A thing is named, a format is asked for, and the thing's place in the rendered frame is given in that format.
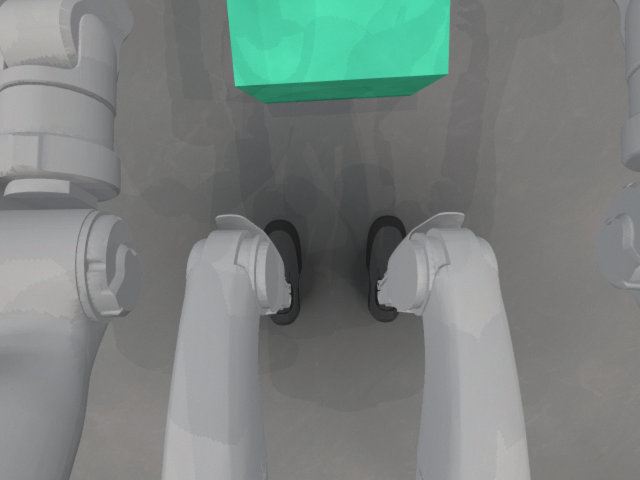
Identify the robot right forearm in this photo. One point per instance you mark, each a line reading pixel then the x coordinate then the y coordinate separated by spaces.
pixel 630 36

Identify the robot shin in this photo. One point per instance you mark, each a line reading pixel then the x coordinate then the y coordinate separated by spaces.
pixel 237 222
pixel 390 293

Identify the robot right shin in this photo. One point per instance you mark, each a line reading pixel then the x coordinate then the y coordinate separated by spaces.
pixel 390 293

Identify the carton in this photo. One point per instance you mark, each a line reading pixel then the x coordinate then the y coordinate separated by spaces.
pixel 315 50

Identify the robot left shin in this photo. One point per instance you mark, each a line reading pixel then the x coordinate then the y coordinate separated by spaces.
pixel 237 222

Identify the left robot upper arm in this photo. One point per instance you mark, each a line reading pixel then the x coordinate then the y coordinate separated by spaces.
pixel 64 275

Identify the robot left forearm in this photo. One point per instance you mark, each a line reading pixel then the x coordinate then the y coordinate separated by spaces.
pixel 59 67

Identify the right robot upper arm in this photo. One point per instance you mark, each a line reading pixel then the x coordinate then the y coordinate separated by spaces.
pixel 618 241

